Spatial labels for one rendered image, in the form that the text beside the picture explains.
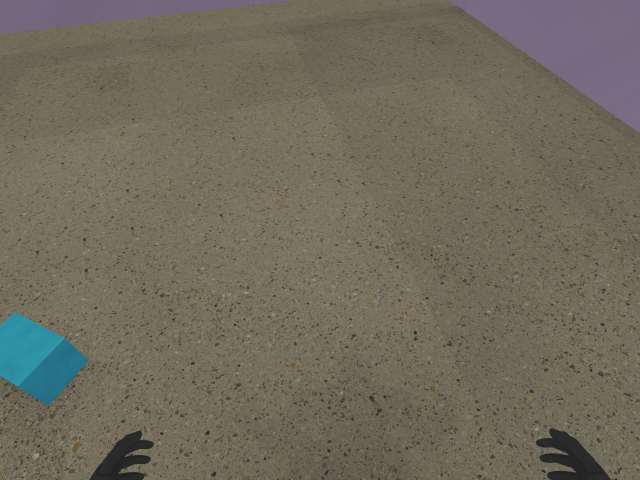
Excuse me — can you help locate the robot left hand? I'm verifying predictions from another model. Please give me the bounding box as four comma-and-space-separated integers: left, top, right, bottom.
89, 431, 154, 480

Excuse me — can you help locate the carton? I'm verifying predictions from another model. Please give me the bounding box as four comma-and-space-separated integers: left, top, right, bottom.
0, 312, 89, 406

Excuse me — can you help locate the robot right hand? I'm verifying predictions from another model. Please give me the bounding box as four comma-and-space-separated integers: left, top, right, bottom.
536, 429, 611, 480

